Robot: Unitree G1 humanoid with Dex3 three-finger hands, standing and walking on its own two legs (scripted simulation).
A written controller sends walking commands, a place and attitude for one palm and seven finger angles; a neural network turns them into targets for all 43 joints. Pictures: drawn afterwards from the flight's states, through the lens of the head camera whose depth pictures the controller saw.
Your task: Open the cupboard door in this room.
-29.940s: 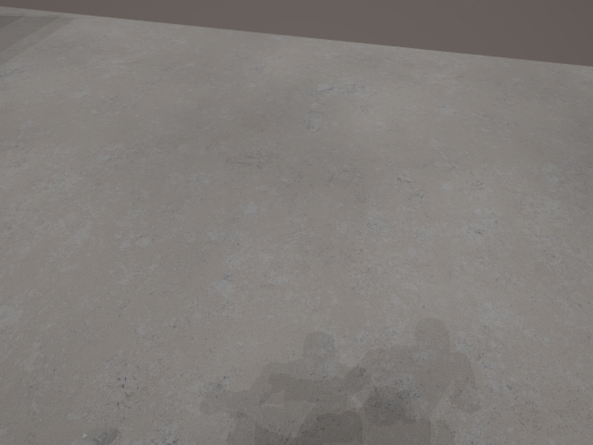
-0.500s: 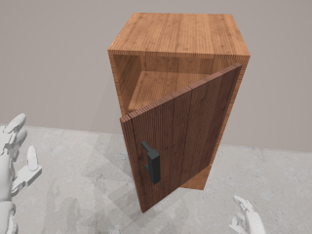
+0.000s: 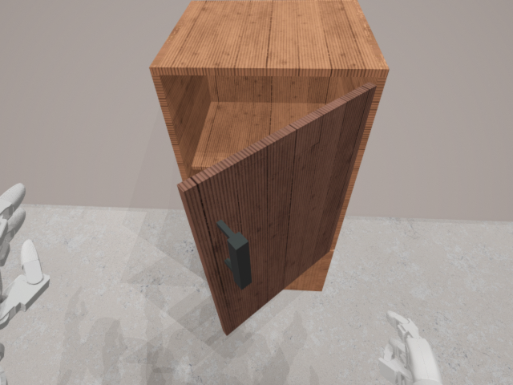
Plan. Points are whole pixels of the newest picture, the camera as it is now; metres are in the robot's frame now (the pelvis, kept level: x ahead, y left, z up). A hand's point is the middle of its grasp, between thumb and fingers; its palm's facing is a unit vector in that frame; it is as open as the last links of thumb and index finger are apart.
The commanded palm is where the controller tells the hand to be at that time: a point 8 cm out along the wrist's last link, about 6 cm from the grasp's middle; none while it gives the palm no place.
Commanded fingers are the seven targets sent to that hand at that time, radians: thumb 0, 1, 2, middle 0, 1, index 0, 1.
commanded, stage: step back with the hand held close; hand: left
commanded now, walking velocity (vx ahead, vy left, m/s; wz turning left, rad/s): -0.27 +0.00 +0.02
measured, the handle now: (233, 254) +0.33 +0.08 +0.00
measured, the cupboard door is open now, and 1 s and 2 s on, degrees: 43 43 43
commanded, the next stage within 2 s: stop stepping back and stand still in 1.10 s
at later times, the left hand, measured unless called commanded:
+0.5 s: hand out of the picture +0.13 +0.29 +0.15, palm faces +0.44 -0.75 -0.49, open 7.4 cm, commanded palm +0.07 +0.32 +0.17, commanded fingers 0.00 0.90 0.90 -0.20 -0.30 -0.20 -0.30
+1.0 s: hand out of the picture +0.07 +0.30 +0.16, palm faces +0.48 -0.76 -0.44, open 7.4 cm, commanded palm +0.01 +0.32 +0.17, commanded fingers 0.00 0.90 0.90 -0.20 -0.30 -0.20 -0.30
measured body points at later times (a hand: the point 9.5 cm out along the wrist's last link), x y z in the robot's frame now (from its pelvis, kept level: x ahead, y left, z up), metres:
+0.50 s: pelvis -0.07 +0.02 -0.02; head -0.05 +0.03 +0.43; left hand +0.10 +0.33 +0.17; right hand +0.10 -0.22 -0.10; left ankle -0.02 +0.11 -0.74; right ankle +0.03 -0.10 -0.74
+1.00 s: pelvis -0.12 +0.02 -0.01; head -0.09 +0.06 +0.44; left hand +0.04 +0.34 +0.19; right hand +0.06 -0.20 -0.09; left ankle -0.02 +0.11 -0.74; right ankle -0.22 -0.12 -0.69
